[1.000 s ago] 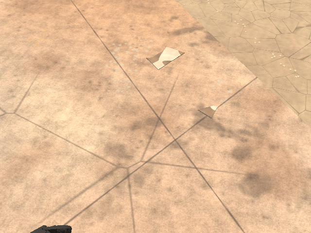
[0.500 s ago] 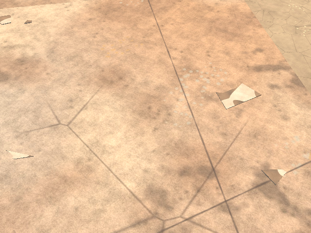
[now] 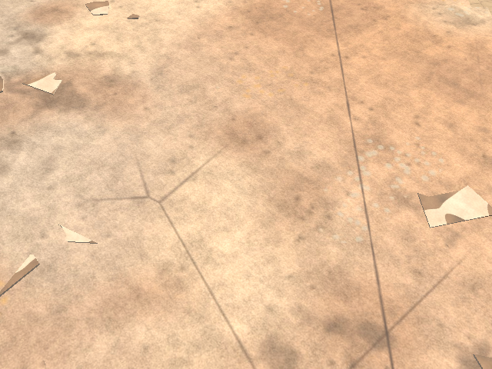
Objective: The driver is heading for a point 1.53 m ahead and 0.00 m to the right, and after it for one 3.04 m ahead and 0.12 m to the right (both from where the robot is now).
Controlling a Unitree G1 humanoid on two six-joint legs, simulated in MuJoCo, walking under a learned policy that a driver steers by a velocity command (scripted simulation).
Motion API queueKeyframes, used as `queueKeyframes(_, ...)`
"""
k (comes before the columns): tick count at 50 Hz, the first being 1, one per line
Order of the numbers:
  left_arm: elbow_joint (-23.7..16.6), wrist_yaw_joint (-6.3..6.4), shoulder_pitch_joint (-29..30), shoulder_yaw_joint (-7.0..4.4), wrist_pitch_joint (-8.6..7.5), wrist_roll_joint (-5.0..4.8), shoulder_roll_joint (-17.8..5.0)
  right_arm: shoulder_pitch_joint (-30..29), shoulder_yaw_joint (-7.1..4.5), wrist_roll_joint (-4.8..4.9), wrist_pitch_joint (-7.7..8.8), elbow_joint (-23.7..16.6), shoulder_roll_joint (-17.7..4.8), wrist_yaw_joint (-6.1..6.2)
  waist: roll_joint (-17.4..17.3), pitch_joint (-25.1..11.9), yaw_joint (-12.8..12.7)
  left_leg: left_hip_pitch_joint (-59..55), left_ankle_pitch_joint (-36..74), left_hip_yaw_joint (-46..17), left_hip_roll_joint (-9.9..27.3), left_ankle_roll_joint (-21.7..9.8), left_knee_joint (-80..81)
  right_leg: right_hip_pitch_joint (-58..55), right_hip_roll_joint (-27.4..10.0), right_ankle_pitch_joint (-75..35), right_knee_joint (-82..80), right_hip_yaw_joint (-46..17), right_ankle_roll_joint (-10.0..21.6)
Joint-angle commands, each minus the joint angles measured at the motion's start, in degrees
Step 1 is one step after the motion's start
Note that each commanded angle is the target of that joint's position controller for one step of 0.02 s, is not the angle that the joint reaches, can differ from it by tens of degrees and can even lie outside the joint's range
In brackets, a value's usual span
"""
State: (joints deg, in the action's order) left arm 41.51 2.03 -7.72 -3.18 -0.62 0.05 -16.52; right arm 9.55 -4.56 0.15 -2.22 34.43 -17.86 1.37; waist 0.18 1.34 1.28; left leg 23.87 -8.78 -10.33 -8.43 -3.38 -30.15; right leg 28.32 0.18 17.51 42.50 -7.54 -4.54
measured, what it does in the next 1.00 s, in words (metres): steps on the spot: right foot, then left foot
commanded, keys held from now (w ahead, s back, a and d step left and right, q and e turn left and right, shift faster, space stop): q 0.08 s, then no key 0.92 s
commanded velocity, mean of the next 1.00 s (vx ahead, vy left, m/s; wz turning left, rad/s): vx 0.01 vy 0.00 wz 0.18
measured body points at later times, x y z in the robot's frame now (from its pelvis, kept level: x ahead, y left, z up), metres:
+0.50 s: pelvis +0.02 -0.01 +0.00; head +0.03 +0.01 +0.45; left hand +0.09 +0.27 -0.11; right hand +0.22 -0.23 -0.09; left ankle -0.01 +0.11 -0.73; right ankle +0.05 -0.16 -0.73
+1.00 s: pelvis +0.03 +0.00 +0.00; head +0.03 +0.01 +0.45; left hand +0.06 +0.28 -0.13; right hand +0.19 -0.22 -0.11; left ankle -0.01 +0.11 -0.73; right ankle +0.05 -0.16 -0.73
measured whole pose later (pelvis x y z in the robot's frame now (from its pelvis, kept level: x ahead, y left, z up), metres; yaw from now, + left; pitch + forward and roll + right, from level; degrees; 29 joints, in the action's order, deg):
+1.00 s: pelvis +0.03 +0.00 +0.00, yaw +9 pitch -1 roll +0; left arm 51.8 2.0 -12.6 -2.4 -0.3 0.4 -14.6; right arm 12.6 -2.0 -0.7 -0.4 42.0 -12.5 0.5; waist 0.0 1.5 -1.1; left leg 11.2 -18.1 -2.1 -1.9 -1.3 -30.4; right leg 11.9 -3.8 15.7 28.7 -0.4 -4.0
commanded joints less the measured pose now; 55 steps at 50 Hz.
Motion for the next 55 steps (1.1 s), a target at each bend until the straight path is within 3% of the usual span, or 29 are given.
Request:
queueKeyframes(1,-3.9,-0.68,-1.2,-1.93,-1.96,-0.37,-5.7,-0.9,-2.24,0.42,0.09,-4.6,-8.1,0.12,-10.2,-8.9,-1.1,-9.8,4.1,-18.1,13.9,-7.7,5.6,-6.0,1.7,-1.2,-10.0,1.9,1.6)
queueKeyframes(2,-3.2,-0.98,-3.3,-2.29,-2.26,-0.35,-6.0,-1.5,-2.07,0.86,-0.16,-4.9,-7.7,0.22,-9.9,-8.7,-2.7,-8.5,4.6,-17.7,12.3,-6.2,3.6,-11.0,1.1,-6.5,-17.8,2.5,2.6)
queueKeyframes(3,-3.1,-0.93,-5.0,-3.21,-2.28,0.37,-9.1,-0.1,-1.51,0.85,-0.24,-5.1,-5.7,0.29,-5.8,-9.6,-2.4,-3.9,-3.0,-14.9,9.4,-3.4,-1.7,-17.9,-6.1,-10.2,-21.3,-2.4,5.2)
queueKeyframes(4,-4.0,-0.49,-2.4,-4.30,-1.49,1.62,-14.5,3.4,-0.93,0.71,-0.02,-5.8,-3.1,0.03,10.8,-8.2,1.8,7.0,-21.4,-2.9,0.4,0.6,-13.5,-22.8,-18.8,-23.0,-22.5,-15.0,12.6)
queueKeyframes(5,-3.8,-0.71,-3.8,-4.16,-1.32,2.90,-12.5,1.3,-2.14,0.05,0.98,-6.6,-7.6,-0.23,17.1,-7.5,-0.7,12.7,-28.9,1.9,0.2,3.7,-26.9,-20.6,-24.7,-29.2,-24.2,-23.8,20.4)
queueKeyframes(6,-4.9,-0.51,-2.3,-3.36,-1.33,2.36,-9.6,1.9,-3.16,0.05,1.19,-5.3,-10.4,-0.33,11.2,-7.2,-0.8,12.8,-25.7,0.7,2.5,5.0,-34.8,-20.1,-23.1,-30.0,-22.7,-19.9,20.5)
queueKeyframes(7,-5.1,-0.35,-0.4,-2.88,-1.14,1.41,-7.6,2.6,-3.28,0.36,0.74,-3.6,-9.8,-0.20,7.6,-6.2,-0.2,12.6,-22.4,1.2,2.9,6.1,-37.7,-19.7,-18.9,-29.8,-21.2,-13.6,17.6)
queueKeyframes(8,-5.3,-0.28,0.4,-2.52,-0.93,0.53,-6.6,3.1,-2.93,0.30,0.10,-2.7,-8.2,0.09,6.4,-5.6,-0.2,13.0,-20.3,1.6,3.1,7.0,-39.8,-20.2,-16.2,-29.5,-20.4,-9.9,15.8)
queueKeyframes(10,-4.9,-0.15,0.0,-2.17,-0.35,0.19,-6.6,2.4,-1.77,0.54,-0.46,-2.8,-4.9,-0.08,6.7,-4.7,-0.7,11.7,-17.6,3.4,3.1,8.1,-38.9,-19.6,-13.8,-31.9,-20.7,-5.4,15.7)
queueKeyframes(14,-4.1,-0.14,-0.7,-2.40,0.69,0.29,-7.4,-1.6,0.04,0.39,-0.14,-4.2,-1.5,-0.51,11.4,-6.6,-2.5,3.2,-17.4,8.0,6.2,8.5,-20.5,-21.2,-12.2,-30.8,-20.3,-1.2,15.8)
queueKeyframes(17,-3.2,-0.60,-2.2,-2.60,0.99,-0.38,-8.6,-1.5,-0.13,0.70,-0.06,-3.8,-2.4,-0.94,13.2,-6.6,-3.4,-4.0,-14.4,10.6,6.7,7.6,-7.7,-20.8,-13.4,-29.0,-19.7,-2.6,16.5)
queueKeyframes(19,-2.6,-0.82,-2.1,-2.01,0.88,-1.27,-7.6,1.6,-0.25,0.37,0.13,-2.0,-2.0,-1.11,11.3,-5.7,-1.4,-12.1,-2.2,11.8,6.0,5.2,8.3,-17.8,-12.1,-25.2,-18.0,-1.8,14.3)
queueKeyframes(20,-1.7,-1.02,-4.6,-1.55,0.33,-1.11,-6.5,1.5,-0.29,-0.15,0.19,-2.3,-3.2,-0.96,9.2,-6.1,-1.8,-18.3,3.5,8.5,8.1,3.6,11.2,-14.2,-11.2,-20.5,-17.5,-1.4,11.0)
queueKeyframes(21,-2.0,-1.47,-5.8,-0.70,-0.42,0.77,-4.2,2.6,-0.78,-0.71,0.15,-3.0,-6.5,-0.42,0.4,-9.1,-3.0,-24.9,17.0,-0.6,16.3,1.2,9.5,-9.7,-7.6,-10.7,-11.5,2.4,6.6)
queueKeyframes(22,-2.3,-1.81,-7.1,0.31,-1.24,1.61,-1.1,-1.2,-0.49,-1.80,0.08,-2.5,-7.1,-0.48,-11.5,-8.5,-6.4,-19.0,17.8,-3.9,21.3,-4.2,7.1,-9.3,-4.0,0.8,-13.3,6.7,3.2)
queueKeyframes(23,-2.1,-1.50,-3.5,-0.04,-1.23,1.87,-3.8,-3.0,0.35,-1.80,0.61,-3.4,-2.7,-1.02,-8.9,-7.2,-3.6,-14.1,8.0,-3.2,19.1,-5.3,8.1,-13.5,-4.3,-1.4,-14.3,6.3,1.3)
queueKeyframes(24,-2.0,-1.53,-1.6,-0.37,-1.17,1.60,-4.9,-2.7,0.81,-2.09,1.10,-2.7,-1.3,-1.35,-7.4,-5.8,-3.0,-13.2,1.6,-1.4,16.3,-3.2,8.1,-14.4,-3.9,-5.2,-14.9,6.7,0.9)
queueKeyframes(26,-1.2,-1.17,-1.7,-0.57,-0.62,1.39,-5.3,-1.6,0.62,-1.83,1.92,-2.1,-2.7,-1.52,-7.2,-3.2,-2.3,-11.0,-0.8,0.1,14.2,-1.0,8.3,-15.0,-3.6,-8.0,-14.7,7.0,0.9)
queueKeyframes(28,-0.5,-1.10,-2.7,-0.49,-0.52,1.05,-5.0,-0.7,0.97,-1.51,2.33,-1.5,-2.1,-1.31,-6.6,-1.8,-2.6,-9.9,-0.1,0.6,13.7,-0.4,8.0,-15.7,-3.8,-8.9,-15.4,6.7,1.3)
queueKeyframes(38,3.8,-0.56,-4.5,-0.55,-0.58,0.68,-4.3,0.1,1.26,-1.14,2.46,0.0,-0.8,-0.99,-1.7,-2.1,-2.5,-11.0,3.5,2.1,12.1,-0.3,6.4,-17.4,-4.2,-11.2,-16.2,6.9,0.8)
queueKeyframes(55,10.8,0.53,-5.7,-0.59,0.08,0.17,-4.2,3.4,0.96,-0.70,2.65,7.1,-0.5,-0.26,-0.9,-1.1,-2.4,-11.1,5.2,4.9,10.1,0.9,5.7,-18.4,-3.9,-12.2,-16.5,7.3,1.3)
Keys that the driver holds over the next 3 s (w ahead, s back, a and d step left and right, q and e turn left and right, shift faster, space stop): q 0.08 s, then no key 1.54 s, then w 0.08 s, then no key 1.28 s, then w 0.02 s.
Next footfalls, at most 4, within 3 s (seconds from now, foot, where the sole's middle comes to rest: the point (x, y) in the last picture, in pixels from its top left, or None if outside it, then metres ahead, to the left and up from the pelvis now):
0.06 right None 0.09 -0.15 -0.77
0.40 left None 0.03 0.11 -0.77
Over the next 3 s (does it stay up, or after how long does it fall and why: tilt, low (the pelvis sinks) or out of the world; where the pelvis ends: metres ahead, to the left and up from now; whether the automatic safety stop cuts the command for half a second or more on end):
stays up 0.02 -0.03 0.01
